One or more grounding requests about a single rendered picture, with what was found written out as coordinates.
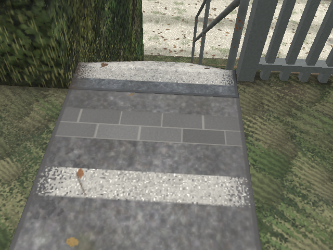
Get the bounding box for stairs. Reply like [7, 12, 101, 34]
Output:
[92, 60, 226, 70]

